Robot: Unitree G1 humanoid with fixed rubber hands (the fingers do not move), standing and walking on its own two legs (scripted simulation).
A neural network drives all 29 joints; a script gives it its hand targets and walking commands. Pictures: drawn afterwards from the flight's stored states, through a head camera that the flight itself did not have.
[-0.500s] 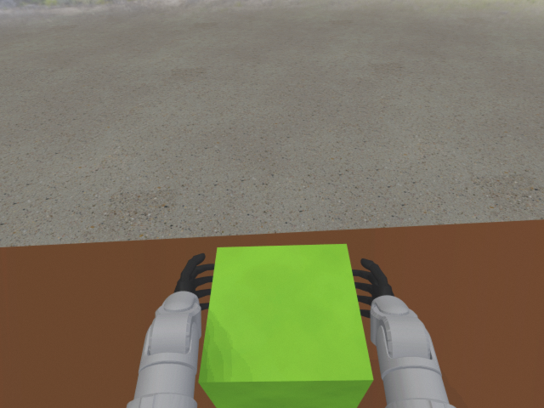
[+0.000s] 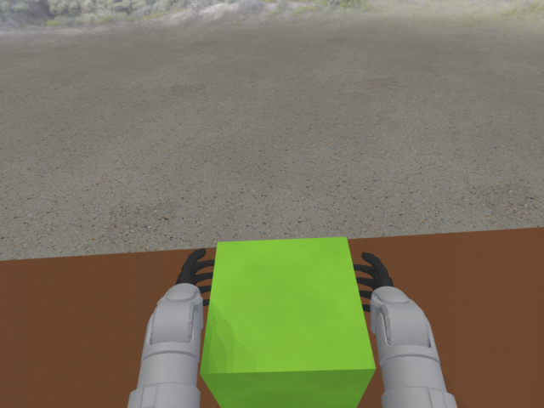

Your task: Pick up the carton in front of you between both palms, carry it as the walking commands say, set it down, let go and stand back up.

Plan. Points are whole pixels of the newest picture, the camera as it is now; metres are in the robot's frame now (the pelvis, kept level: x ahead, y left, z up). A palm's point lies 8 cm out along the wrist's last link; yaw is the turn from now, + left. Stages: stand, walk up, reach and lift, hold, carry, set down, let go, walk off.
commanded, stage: carry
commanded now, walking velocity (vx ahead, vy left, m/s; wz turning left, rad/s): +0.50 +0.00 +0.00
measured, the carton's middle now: (285, 332) +0.28 +0.00 -0.03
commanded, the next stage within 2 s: none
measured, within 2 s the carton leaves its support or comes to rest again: neither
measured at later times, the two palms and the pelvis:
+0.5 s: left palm (194, 239) +0.40 +0.16 +0.07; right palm (361, 238) +0.41 -0.14 +0.07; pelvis +0.14 +0.00 -0.02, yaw +0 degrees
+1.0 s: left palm (211, 156) +0.72 +0.18 +0.05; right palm (326, 154) +0.73 -0.12 +0.05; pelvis +0.45 +0.02 -0.04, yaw +2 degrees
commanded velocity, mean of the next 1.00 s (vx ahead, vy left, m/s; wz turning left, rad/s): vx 0.50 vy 0.00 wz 0.00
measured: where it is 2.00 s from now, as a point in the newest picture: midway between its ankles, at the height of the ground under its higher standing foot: (273, 273)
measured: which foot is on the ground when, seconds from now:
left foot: down 0.00-0.60, up 0.62-0.96, down 0.98-1.00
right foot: down 0.00-0.44, up 0.46-0.56, down 0.58-1.00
